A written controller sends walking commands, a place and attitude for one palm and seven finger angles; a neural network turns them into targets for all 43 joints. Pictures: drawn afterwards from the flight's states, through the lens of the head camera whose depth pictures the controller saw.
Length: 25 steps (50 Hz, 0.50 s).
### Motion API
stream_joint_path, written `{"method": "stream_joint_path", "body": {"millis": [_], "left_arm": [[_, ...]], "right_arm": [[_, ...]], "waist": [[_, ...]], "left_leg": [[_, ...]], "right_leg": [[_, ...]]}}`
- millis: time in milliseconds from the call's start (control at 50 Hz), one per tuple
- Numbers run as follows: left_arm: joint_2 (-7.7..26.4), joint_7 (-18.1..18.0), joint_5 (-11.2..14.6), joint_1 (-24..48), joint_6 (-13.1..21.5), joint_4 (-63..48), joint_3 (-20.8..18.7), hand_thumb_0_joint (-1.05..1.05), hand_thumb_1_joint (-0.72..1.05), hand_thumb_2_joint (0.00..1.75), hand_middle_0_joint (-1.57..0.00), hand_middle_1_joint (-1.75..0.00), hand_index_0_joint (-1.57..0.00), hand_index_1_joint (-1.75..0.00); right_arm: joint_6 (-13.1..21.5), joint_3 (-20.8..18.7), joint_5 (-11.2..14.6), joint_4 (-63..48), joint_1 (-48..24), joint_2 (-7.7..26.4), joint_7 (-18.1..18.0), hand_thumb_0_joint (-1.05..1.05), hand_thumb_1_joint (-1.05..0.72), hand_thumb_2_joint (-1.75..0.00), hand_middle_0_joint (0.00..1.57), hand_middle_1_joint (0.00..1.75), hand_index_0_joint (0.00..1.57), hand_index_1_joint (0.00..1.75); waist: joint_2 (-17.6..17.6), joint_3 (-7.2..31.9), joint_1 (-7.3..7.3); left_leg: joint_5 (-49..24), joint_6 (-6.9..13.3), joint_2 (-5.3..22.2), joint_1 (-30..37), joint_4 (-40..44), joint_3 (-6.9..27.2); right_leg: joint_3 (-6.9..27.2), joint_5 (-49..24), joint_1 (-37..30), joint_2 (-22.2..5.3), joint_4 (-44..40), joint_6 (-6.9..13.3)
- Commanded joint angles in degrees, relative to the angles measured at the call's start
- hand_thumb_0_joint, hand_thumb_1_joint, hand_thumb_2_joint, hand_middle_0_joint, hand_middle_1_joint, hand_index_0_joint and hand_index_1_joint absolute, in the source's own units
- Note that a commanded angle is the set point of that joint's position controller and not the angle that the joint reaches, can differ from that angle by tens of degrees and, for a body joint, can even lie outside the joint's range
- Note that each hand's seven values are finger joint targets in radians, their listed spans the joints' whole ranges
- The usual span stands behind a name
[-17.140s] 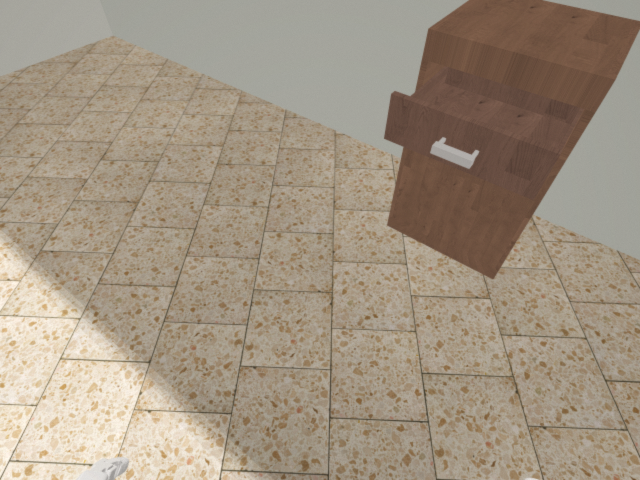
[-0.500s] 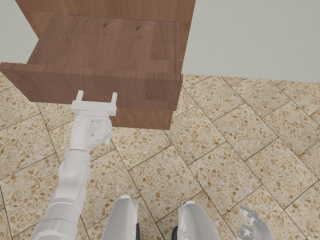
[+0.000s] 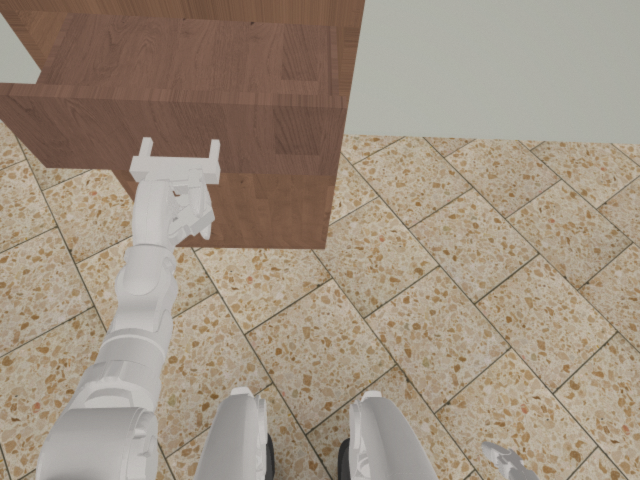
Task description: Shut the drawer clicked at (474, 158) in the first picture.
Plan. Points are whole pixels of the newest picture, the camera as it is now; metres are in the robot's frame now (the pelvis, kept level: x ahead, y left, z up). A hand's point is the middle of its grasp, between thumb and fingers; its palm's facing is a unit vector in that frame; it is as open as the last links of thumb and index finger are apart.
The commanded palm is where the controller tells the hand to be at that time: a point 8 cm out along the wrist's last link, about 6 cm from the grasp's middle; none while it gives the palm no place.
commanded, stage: push the drawer shut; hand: left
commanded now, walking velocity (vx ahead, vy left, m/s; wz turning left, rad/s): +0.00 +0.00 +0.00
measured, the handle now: (179, 157) +0.52 +0.18 +0.02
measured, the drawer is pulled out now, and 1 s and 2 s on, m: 0.15 0.03 0.00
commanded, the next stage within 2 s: pull the fist back off the drawer in 1.56 s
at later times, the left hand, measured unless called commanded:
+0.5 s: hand (215, 166) +0.50 +0.13 +0.02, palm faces -0.02 -1.00 -0.04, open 3.3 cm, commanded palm +0.49 +0.18 +0.03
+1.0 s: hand (215, 136) +0.55 +0.13 +0.03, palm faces -0.03 -1.00 -0.04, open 3.2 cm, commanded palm +0.55 +0.17 +0.03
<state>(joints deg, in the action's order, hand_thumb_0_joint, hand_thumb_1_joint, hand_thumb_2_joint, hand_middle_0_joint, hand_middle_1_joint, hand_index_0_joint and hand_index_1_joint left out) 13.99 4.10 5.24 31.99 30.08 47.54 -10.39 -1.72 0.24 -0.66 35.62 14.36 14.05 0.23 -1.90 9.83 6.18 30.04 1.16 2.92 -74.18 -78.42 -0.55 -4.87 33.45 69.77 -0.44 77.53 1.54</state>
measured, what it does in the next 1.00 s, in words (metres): stands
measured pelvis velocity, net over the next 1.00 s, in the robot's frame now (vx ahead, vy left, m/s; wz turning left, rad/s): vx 0.00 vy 0.00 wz -0.04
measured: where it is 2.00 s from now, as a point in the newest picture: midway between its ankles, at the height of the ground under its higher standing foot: outside the picture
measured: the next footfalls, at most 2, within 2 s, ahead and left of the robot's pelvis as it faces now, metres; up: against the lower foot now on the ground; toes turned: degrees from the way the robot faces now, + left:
none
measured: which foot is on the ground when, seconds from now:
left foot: down 0.00-1.00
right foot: down 0.00-1.00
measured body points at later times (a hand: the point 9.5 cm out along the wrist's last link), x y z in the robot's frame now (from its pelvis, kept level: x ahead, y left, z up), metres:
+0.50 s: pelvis +0.00 +0.00 -0.01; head +0.16 +0.01 +0.42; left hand +0.50 +0.18 +0.03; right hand +0.03 -0.26 -0.13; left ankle +0.06 +0.11 -0.60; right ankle +0.03 -0.11 -0.60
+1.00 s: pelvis +0.00 +0.00 -0.02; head +0.18 +0.02 +0.39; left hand +0.55 +0.19 +0.03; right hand +0.00 -0.26 -0.13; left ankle +0.06 +0.11 -0.60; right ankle +0.03 -0.11 -0.60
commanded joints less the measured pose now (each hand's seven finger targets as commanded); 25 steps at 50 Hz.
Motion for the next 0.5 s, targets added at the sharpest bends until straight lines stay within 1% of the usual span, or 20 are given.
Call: {"method": "stream_joint_path", "body": {"millis": [0, 20, 40, 60, 80, 100, 120, 140, 160, 180, 200, 220, 260, 280, 300, 320, 360, 420, 440, 480], "left_arm": [[9.5, -1.0, 0.2, 27.3, 4.2, -8.1, -3.3, 0.0, 0.9, 0.9, -1.4, -1.6, -1.4, -1.6], [10.2, -1.0, 0.1, 28.9, 4.3, -7.4, -3.8, 0.0, 0.9, 0.9, -1.4, -1.6, -1.4, -1.6], [11.6, -0.8, 0.0, 29.3, 4.6, -7.1, -4.8, 0.0, 0.9, 0.9, -1.4, -1.6, -1.4, -1.6], [10.9, -0.5, -0.3, 30.0, 4.7, -6.6, -4.2, 0.0, 0.9, 0.9, -1.4, -1.6, -1.4, -1.6], [11.3, -0.4, -0.3, 30.3, 4.7, -5.6, -4.9, 0.0, 0.9, 0.9, -1.4, -1.6, -1.4, -1.6], [11.6, -0.3, -0.2, 30.5, 4.4, -3.8, -5.3, 0.0, 0.9, 0.9, -1.4, -1.6, -1.4, -1.6], [13.4, -0.3, -0.4, 32.4, 4.7, -4.0, -6.4, 0.0, 0.9, 0.9, -1.4, -1.6, -1.4, -1.6], [12.7, 0.0, -0.4, 32.4, 4.8, -3.4, -5.8, 0.0, 0.9, 0.9, -1.4, -1.6, -1.4, -1.6], [12.0, 0.1, -0.6, 33.4, 4.7, -2.1, -5.4, 0.0, 0.9, 0.9, -1.4, -1.6, -1.4, -1.6], [13.3, 0.1, -0.6, 33.8, 4.5, -0.3, -6.5, 0.0, 0.9, 0.9, -1.4, -1.6, -1.4, -1.6], [14.3, 0.0, -0.7, 35.4, 4.7, -1.0, -7.0, 0.0, 0.9, 0.9, -1.4, -1.6, -1.4, -1.6], [13.7, 0.1, -0.8, 35.7, 4.8, -1.2, -6.7, 0.0, 0.9, 0.9, -1.4, -1.6, -1.4, -1.6], [14.0, 0.4, -0.6, 35.5, 4.9, -1.1, -7.4, 0.0, 0.9, 0.9, -1.4, -1.6, -1.4, -1.6], [14.9, 0.5, -0.7, 35.5, 4.9, -0.8, -8.0, 0.0, 0.9, 0.9, -1.4, -1.6, -1.4, -1.6], [14.8, 0.6, -0.7, 36.0, 5.0, -1.2, -7.7, 0.0, 0.9, 0.9, -1.4, -1.6, -1.4, -1.6], [14.3, 0.7, -0.8, 36.1, 4.8, -0.7, -7.5, 0.0, 0.9, 0.9, -1.4, -1.6, -1.4, -1.6], [16.3, 0.6, -1.0, 36.8, 4.9, -0.2, -8.9, 0.0, 0.9, 0.9, -1.4, -1.6, -1.4, -1.6], [16.1, 0.5, -1.4, 37.9, 4.7, 0.7, -8.8, 0.0, 0.9, 0.9, -1.4, -1.6, -1.4, -1.6], [17.3, 0.5, -1.5, 39.3, 4.9, 0.7, -9.4, 0.0, 0.9, 0.9, -1.4, -1.6, -1.4, -1.6], [18.6, 0.5, -1.8, 40.7, 4.6, 2.3, -10.2, 0.0, 0.9, 0.9, -1.4, -1.6, -1.4, -1.6]], "right_arm": [[1.0, -3.2, -0.4, -3.8, 6.0, 9.6, -0.2, 0.0, -0.9, -0.9, 0.2, 0.3, 0.2, 0.3], [0.8, -3.1, -0.4, -3.6, 6.2, 9.6, -0.3, 0.0, -0.9, -0.9, 0.2, 0.3, 0.2, 0.3], [0.7, -3.1, -0.6, -3.7, 6.9, 9.9, -0.3, 0.0, -0.9, -0.9, 0.2, 0.3, 0.2, 0.3], [0.5, -3.1, -0.6, -3.7, 6.8, 9.8, -0.2, 0.0, -0.9, -0.9, 0.2, 0.3, 0.2, 0.3], [0.3, -3.1, -0.7, -3.7, 7.1, 9.7, -0.1, 0.0, -0.9, -0.9, 0.2, 0.3, 0.2, 0.3], [0.0, -3.0, -0.7, -3.5, 7.2, 9.6, -0.1, 0.0, -0.9, -0.9, 0.2, 0.3, 0.2, 0.3], [-0.2, -3.0, -0.9, -3.4, 7.6, 9.8, -0.1, 0.0, -0.9, -0.9, 0.2, 0.3, 0.2, 0.3], [-0.2, -3.0, -0.9, -3.6, 7.8, 9.8, 0.0, 0.0, -0.9, -0.9, 0.2, 0.3, 0.2, 0.3], [-0.5, -2.9, -1.0, -3.3, 8.1, 9.7, 0.1, 0.0, -0.9, -0.9, 0.2, 0.3, 0.2, 0.3], [-0.7, -2.9, -1.0, -3.1, 8.5, 10.0, 0.1, 0.0, -0.9, -0.9, 0.2, 0.3, 0.2, 0.3], [-0.9, -2.8, -1.1, -3.2, 8.6, 10.0, 0.1, 0.0, -0.9, -0.9, 0.2, 0.3, 0.2, 0.3], [-1.0, -2.9, -1.2, -3.3, 8.8, 9.9, 0.3, 0.0, -0.9, -0.9, 0.2, 0.3, 0.2, 0.3], [-1.3, -3.1, -1.3, -3.3, 9.5, 10.0, 0.5, 0.0, -0.9, -0.9, 0.2, 0.3, 0.2, 0.3], [-1.6, -3.1, -1.4, -3.2, 9.7, 10.1, 0.6, 0.0, -0.9, -0.9, 0.2, 0.3, 0.2, 0.3], [-1.7, -3.0, -1.4, -3.3, 9.8, 10.0, 0.7, 0.0, -0.9, -0.9, 0.2, 0.3, 0.2, 0.3], [-1.9, -3.0, -1.4, -3.2, 10.0, 9.9, 0.8, 0.0, -0.9, -0.9, 0.2, 0.3, 0.2, 0.3], [-2.2, -3.0, -1.5, -3.0, 10.5, 10.1, 0.9, 0.0, -0.9, -0.9, 0.2, 0.3, 0.2, 0.3], [-2.6, -3.0, -1.6, -3.0, 11.0, 9.9, 1.1, 0.0, -0.9, -0.9, 0.2, 0.3, 0.2, 0.3], [-2.6, -2.9, -1.7, -3.0, 11.1, 10.1, 1.0, 0.0, -0.9, -0.9, 0.2, 0.3, 0.2, 0.3], [-2.9, -2.7, -1.7, -2.5, 11.6, 10.1, 1.0, 0.0, -0.9, -0.9, 0.2, 0.3, 0.2, 0.3]], "waist": [[-2.4, 26.6, 2.73], [-1.7, 26.1, 3.17], [-2.7, 27.3, 2.66], [-3.0, 28.7, 2.87], [-2.8, 29.1, 2.69], [-2.9, 27.8, 2.83], [-2.1, 28.3, 2.95], [-4.1, 28.7, 2.87], [-3.9, 28.6, 3.34], [-2.5, 27.6, 3.54], [-3.4, 27.9, 3.61], [-4.5, 29.2, 3.51], [-4.3, 31.4, 3.42], [-4.1, 31.4, 3.42], [-4.8, 31.3, 3.47], [-4.5, 31.2, 3.67], [-4.7, 31.3, 3.7], [-3.6, 30.3, 4.12], [-4.8, 30.6, 4.19], [-3.8, 29.5, 4.78]], "left_leg": [[-10.7, 0.2, -2.0, 22.8, 8.3, 3.6], [-10.9, 0.3, -2.0, 22.1, 8.1, 3.4], [-11.7, 0.3, -2.0, 22.8, 8.1, 3.7], [-12.0, 0.3, -2.0, 23.6, 8.0, 3.7], [-12.3, 0.3, -1.9, 23.3, 7.8, 3.6], [-12.0, 0.3, -2.0, 22.2, 7.7, 3.3], [-12.0, 0.4, -1.9, 21.7, 7.6, 3.4], [-12.7, 0.4, -1.9, 22.8, 7.5, 3.7], [-13.1, 0.4, -1.9, 22.9, 7.4, 3.7], [-12.4, 0.4, -1.8, 22.1, 7.3, 3.8], [-13.0, 0.5, -1.8, 21.8, 7.1, 3.7], [-13.6, 0.5, -1.8, 22.6, 7.0, 3.5], [-15.9, 0.5, -1.6, 24.4, 6.8, 4.0], [-17.0, 0.5, -1.5, 24.3, 6.7, 4.0], [-17.2, 0.4, -1.5, 24.3, 6.6, 3.9], [-17.3, 0.5, -1.5, 24.1, 6.6, 3.8], [-18.0, 0.5, -1.4, 23.7, 6.2, 3.7], [-16.6, 0.8, -1.5, 21.7, 6.1, 3.3], [-16.7, 0.8, -1.5, 21.8, 5.9, 3.5], [-16.3, 0.9, -1.5, 20.4, 5.5, 3.3]], "right_leg": [[3.3, -10.9, -7.0, 2.0, -11.7, -0.2], [3.5, -11.3, -7.5, 2.0, -11.9, -0.3], [3.3, -11.7, -7.5, 2.2, -11.2, -0.1], [3.4, -11.8, -7.3, 2.2, -11.3, -0.2], [3.4, -12.2, -7.8, 2.2, -11.2, -0.2], [3.6, -12.1, -8.0, 2.2, -11.5, -0.2], [3.6, -12.1, -8.5, 2.2, -11.2, -0.3], [3.4, -12.4, -7.1, 2.5, -10.7, -0.1], [3.3, -12.8, -6.7, 2.4, -10.7, -0.1], [3.3, -12.2, -6.7, 2.5, -10.9, -0.2], [3.4, -12.8, -7.0, 2.5, -10.7, -0.2], [3.5, -13.3, -7.2, 2.5, -10.7, -0.2], [3.2, -14.9, -7.1, 2.6, -10.2, -0.2], [3.2, -15.9, -7.4, 2.6, -10.1, -0.2], [3.3, -16.3, -7.5, 2.6, -10.0, -0.2], [3.4, -16.6, -7.9, 2.7, -10.3, -0.2], [3.4, -17.4, -7.9, 2.8, -10.0, -0.2], [3.7, -17.0, -9.1, 2.9, -10.5, -0.4], [3.7, -16.8, -8.3, 2.9, -10.0, -0.2], [3.9, -16.7, -8.7, 3.0, -10.4, -0.4]]}}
